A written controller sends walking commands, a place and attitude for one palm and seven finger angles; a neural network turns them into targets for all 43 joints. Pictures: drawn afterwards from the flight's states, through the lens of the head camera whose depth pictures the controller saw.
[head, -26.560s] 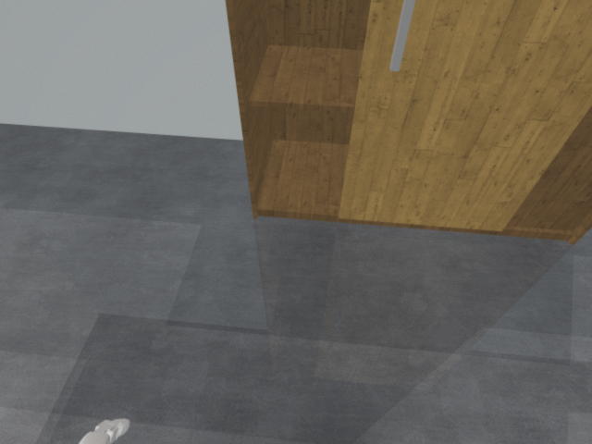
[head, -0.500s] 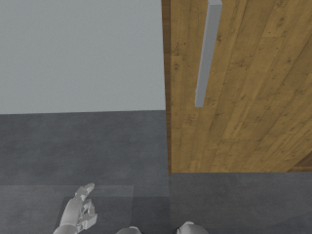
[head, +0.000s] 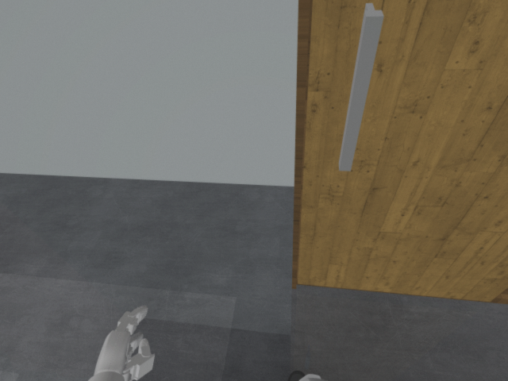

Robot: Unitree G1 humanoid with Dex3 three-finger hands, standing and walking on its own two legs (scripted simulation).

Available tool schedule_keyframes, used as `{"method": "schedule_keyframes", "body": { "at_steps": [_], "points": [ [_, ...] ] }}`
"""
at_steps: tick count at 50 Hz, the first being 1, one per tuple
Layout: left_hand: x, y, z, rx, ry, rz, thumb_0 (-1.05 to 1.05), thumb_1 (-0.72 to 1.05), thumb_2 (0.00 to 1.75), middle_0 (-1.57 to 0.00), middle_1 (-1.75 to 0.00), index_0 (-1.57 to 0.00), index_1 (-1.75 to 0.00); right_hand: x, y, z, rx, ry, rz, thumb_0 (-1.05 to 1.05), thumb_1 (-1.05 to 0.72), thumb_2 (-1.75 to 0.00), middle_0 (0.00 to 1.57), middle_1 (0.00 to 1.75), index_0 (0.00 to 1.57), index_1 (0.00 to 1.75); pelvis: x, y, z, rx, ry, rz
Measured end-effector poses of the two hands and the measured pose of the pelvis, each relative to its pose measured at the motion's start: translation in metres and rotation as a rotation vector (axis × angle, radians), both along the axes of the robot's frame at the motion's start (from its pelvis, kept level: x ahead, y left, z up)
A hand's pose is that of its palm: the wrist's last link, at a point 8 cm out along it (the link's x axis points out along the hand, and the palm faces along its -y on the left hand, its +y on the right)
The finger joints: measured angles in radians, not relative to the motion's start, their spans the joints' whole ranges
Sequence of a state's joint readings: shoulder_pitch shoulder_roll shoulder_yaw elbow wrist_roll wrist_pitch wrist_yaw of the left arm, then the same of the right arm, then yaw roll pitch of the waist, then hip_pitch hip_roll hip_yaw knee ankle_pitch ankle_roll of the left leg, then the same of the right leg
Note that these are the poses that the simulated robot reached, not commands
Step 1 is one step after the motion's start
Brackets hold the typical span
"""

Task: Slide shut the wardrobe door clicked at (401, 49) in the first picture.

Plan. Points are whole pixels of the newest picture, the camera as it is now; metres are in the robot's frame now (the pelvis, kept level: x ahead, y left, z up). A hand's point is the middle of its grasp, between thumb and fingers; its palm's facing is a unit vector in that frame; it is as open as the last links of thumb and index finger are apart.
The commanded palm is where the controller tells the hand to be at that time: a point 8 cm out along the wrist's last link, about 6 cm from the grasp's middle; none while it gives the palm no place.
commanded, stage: step back with the hand held close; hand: right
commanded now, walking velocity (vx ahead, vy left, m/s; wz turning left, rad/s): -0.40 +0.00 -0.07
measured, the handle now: (355, 99) +0.56 -0.15 +0.16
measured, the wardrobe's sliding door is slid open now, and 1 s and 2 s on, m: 0.00 0.00 0.00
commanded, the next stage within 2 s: stop stepping back and stand still in 0.04 s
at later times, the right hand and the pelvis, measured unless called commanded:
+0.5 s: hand out of the picture +0.12 -0.29 +0.20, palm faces +0.34 +0.84 -0.41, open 7.4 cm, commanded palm +0.07 -0.33 +0.19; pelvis -0.08 -0.04 +0.03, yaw +2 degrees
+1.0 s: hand out of the picture +0.08 -0.35 +0.18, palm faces +0.46 +0.77 -0.45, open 7.4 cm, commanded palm +0.02 -0.38 +0.19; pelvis -0.11 -0.08 +0.00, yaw -1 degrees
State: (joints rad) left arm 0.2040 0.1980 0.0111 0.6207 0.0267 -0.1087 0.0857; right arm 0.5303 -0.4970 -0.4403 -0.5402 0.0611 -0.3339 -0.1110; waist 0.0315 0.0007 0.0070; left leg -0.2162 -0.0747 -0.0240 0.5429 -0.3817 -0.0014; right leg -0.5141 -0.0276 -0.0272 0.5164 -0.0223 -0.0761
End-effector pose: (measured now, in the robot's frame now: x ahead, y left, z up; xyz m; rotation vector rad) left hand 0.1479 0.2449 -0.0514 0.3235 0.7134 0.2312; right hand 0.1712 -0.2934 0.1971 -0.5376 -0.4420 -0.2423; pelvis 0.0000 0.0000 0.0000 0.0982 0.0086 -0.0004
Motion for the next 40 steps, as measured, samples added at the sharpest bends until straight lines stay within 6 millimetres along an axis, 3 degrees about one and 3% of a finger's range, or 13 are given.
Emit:
{"method": "schedule_keyframes", "body": {
  "at_steps": [4,10,13,17,20,24,28,31,37,40],
  "points": [
    [-0.021,-0.004,0.002,0.003,0.041,-0.015,0.01,0.91,0.9,-0.2,-0.3,-0.2,-0.3,-0.016,-0.018,0.003,0.006,0.025,-0.059,0.01,-0.88,-0.9,0.22,0.3,0.21,0.31,-0.017,-0.002,0.007,0.014,0.016,-0.003],
    [-0.048,-0.014,-0.002,-0.004,0.053,-0.029,0.01,0.91,0.9,-0.2,-0.3,-0.2,-0.3,-0.051,-0.016,-0.003,0.056,0.013,-0.055,0.01,-0.88,-0.9,0.21,0.3,0.21,0.31,-0.038,-0.013,0.004,-0.021,-0.01,0.046],
    [-0.059,-0.022,-0.003,0.015,0.044,-0.015,0.01,0.91,0.9,-0.21,-0.3,-0.2,-0.3,-0.054,-0.024,-0.011,0.104,-0.026,-0.05,0.01,-0.88,-0.9,0.21,0.3,0.21,0.31,-0.04,-0.024,-0.002,-0.019,-0.012,0.05],
    [-0.073,-0.039,-0.003,-0.008,0.017,-0.001,0.01,0.91,0.9,-0.2,-0.3,-0.2,-0.3,-0.048,-0.043,-0.016,0.122,-0.036,-0.08,0.01,-0.88,-0.9,0.21,0.3,0.21,0.31,-0.062,-0.032,-0.002,-0.039,-0.037,0.031],
    [-0.087,-0.057,0.009,-0.065,-0.002,-0.012,0.01,0.91,0.9,-0.2,-0.3,-0.2,-0.3,-0.056,-0.045,-0.005,0.119,-0.001,-0.083,0.01,-0.88,-0.9,0.21,0.3,0.21,0.31,-0.072,-0.035,0.011,-0.033,-0.043,0.034],
    [-0.102,-0.074,0.02,-0.111,-0.009,-0.035,0.01,0.9,0.9,-0.21,-0.3,-0.2,-0.3,-0.082,-0.037,0.013,0.076,0.052,-0.047,0.01,-0.89,-0.9,0.21,0.3,0.2,0.31,-0.079,-0.039,0.026,-0.019,-0.028,0.038],
    [-0.109,-0.072,0.006,-0.107,0.004,-0.059,0.01,0.9,0.9,-0.21,-0.3,-0.21,-0.3,-0.108,-0.041,0.015,-0.01,0.08,-0.059,0.01,-0.89,-0.9,0.21,0.3,0.21,0.31,-0.095,-0.043,0.015,-0.067,-0.014,0.051],
    [-0.117,-0.066,-0.008,-0.089,0.043,-0.038,0.01,0.9,0.9,-0.21,-0.3,-0.21,-0.3,-0.119,-0.056,0.008,0.036,0.056,-0.099,0.01,-0.88,-0.9,0.22,0.3,0.21,0.31,-0.104,-0.051,0.008,-0.042,-0.044,0.042],
    [-0.13,-0.061,-0.012,-0.013,0.039,0.007,0.01,0.91,0.9,-0.21,-0.3,-0.2,-0.3,-0.12,-0.086,-0.024,0.206,0.006,-0.197,0.01,-0.89,-0.9,0.21,0.3,0.21,0.31,-0.107,-0.068,-0.005,-0.056,-0.059,-0.002],
    [-0.134,-0.071,-0.006,-0.03,0.013,0.007,0.01,0.91,0.9,-0.2,-0.3,-0.2,-0.3,-0.119,-0.086,-0.021,0.186,0.027,-0.181,0.01,-0.89,-0.9,0.21,0.3,0.2,0.31,-0.113,-0.072,0.0,-0.075,-0.071,0.002]
  ]
}}
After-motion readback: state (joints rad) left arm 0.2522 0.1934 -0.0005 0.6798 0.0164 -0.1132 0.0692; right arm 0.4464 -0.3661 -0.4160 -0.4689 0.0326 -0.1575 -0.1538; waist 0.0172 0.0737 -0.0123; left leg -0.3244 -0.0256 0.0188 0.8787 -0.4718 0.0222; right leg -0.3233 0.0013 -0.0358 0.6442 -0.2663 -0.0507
